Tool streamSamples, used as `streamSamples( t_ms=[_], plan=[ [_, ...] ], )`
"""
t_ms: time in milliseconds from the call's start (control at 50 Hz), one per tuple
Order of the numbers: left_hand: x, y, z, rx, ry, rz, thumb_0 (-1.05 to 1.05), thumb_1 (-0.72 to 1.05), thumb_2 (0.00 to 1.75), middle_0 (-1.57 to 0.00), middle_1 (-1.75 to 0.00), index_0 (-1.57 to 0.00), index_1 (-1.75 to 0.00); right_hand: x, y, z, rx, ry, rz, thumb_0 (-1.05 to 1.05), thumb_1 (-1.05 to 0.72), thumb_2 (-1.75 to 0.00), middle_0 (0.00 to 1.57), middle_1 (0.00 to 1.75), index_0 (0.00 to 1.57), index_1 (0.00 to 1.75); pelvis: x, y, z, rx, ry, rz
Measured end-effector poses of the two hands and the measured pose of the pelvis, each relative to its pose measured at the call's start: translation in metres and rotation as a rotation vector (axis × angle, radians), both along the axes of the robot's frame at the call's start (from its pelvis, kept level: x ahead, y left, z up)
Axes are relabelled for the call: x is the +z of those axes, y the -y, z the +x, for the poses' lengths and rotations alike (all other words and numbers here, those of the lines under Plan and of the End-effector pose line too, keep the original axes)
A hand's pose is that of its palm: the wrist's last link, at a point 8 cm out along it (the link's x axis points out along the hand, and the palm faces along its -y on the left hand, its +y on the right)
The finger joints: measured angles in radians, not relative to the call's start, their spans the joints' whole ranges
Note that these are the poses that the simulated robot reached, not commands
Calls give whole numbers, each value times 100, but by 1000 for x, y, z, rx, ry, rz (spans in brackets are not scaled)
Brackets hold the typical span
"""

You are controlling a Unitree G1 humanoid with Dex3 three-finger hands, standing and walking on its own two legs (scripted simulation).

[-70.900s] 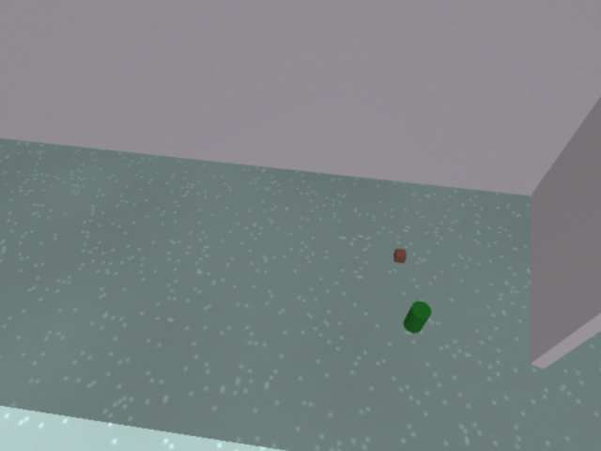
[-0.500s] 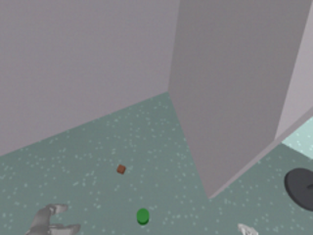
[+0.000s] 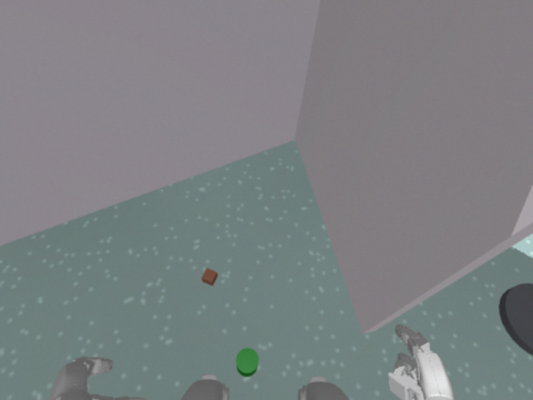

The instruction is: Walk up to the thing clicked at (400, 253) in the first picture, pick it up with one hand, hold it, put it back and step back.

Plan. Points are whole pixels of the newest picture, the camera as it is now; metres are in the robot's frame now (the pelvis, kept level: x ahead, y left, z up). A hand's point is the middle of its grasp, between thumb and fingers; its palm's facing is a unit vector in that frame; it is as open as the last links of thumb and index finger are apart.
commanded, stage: rise first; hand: left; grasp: from above
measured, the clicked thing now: (209, 277) +0.53 +0.17 -0.69
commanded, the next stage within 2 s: none
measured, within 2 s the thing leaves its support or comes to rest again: neither
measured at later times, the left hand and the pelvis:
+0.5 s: hand (114, 387) +0.16 +0.27 -0.24, palm faces -0.15 -0.64 -0.75, open 11.5 cm; pelvis -0.03 -0.01 -0.07, yaw +0 degrees
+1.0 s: hand (163, 315) +0.33 +0.25 -0.42, palm faces -0.07 -0.44 -0.89, open 12.5 cm; pelvis -0.10 -0.01 -0.28, yaw -3 degrees
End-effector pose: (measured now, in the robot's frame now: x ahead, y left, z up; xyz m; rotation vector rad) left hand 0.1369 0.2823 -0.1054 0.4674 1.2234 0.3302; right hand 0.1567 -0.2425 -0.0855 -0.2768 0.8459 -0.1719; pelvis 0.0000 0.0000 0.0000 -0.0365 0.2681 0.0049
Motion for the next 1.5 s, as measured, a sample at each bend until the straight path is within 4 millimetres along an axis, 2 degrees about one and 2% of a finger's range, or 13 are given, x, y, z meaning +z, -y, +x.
streamSamples(
  t_ms=[160, 300, 380, 480, 580, 680, 760, 920, 1020, 1140, 1300, 1380, 1500],
  plan=[
    [-13, 2, -6, 5, -28, 56, 0, -9, 57, -51, -62, -50, -63, -11, -7, 1, 14, 9, 3, 1, -92, -90, 20, 30, 20, 30, -11, 0, -4, 4, -27, -4],
    [-21, 0, -15, -1, -43, 109, 0, -8, 56, -51, -65, -51, -64, -24, -6, -11, 5, -12, 2, 1, -91, -90, 21, 30, 20, 30, -21, 2, -10, 9, -43, -6],
    [-36, -3, -9, -34, -66, 171, 0, -8, 55, -50, -67, -50, -66, -39, -1, -19, 11, -23, -9, 1, -91, -90, 21, 30, 20, 30, -33, 5, -16, 11, -71, -4],
    [-70, -7, 19, -101, -80, 299, 0, -10, 58, -46, -72, -46, -70, -73, 9, -31, 36, -51, -32, 1, -89, -90, 21, 30, 20, 30, -63, 9, -30, 5, -135, 1],
    [-106, 0, 64, -150, -61, 427, -1, -14, 63, -39, -78, -40, -75, -121, 23, -50, 55, -119, -48, 0, -89, -90, 21, 30, 20, 30, -102, 13, -45, 2, -213, 2],
    [-133, 10, 117, -158, -19, 557, 0, -19, 70, -33, -83, -35, -80, -168, 35, -79, 71, -196, -43, 0, -90, -90, 20, 30, 20, 30, -144, 16, -62, -10, -285, -2],
    [-157, 16, 148, -104, 10, 598, 0, -23, 75, -29, -87, -31, -84, -205, 41, -109, 75, -268, -27, 0, -90, -90, 20, 30, 20, 30, -178, 17, -75, -20, -324, -4],
    [-224, 25, 178, -62, -37, 582, 0, -26, 80, -30, -89, -31, -87, -280, 40, -174, 54, -427, 45, 0, -91, -90, 20, 30, 20, 30, -246, 15, -93, -41, -367, -11],
    [-264, 28, 196, -55, -37, 572, 0, -28, 83, -30, -88, -30, -87, -316, 36, -208, 23, -505, 86, 0, -91, -91, 20, 30, 20, 30, -283, 11, -99, -47, -377, -17],
    [-291, 38, 229, -55, 0, 538, -1, -32, 87, -29, -87, -28, -88, -342, 32, -239, -25, -573, 126, 0, -91, -91, 20, 30, 20, 30, -313, 8, -100, -53, -390, -23],
    [-294, 51, 272, -114, 10, 572, 0, -35, 90, -29, -84, -26, -86, -356, 33, -265, -75, -625, 162, 0, -91, -91, 20, 30, 20, 30, -337, 8, -92, -64, -405, -25],
    [-303, 56, 282, -113, 0, 563, 0, -35, 90, -29, -83, -26, -86, -357, 35, -274, -77, -642, 170, 0, -91, -90, 20, 30, 20, 30, -346, 10, -89, -70, -404, -27],
    [-327, 59, 285, -108, -28, 558, 0, -34, 88, -29, -84, -27, -86, -358, 40, -284, -77, -680, 169, 0, -91, -90, 20, 30, 20, 30, -356, 12, -89, -78, -398, -34]
  ],
)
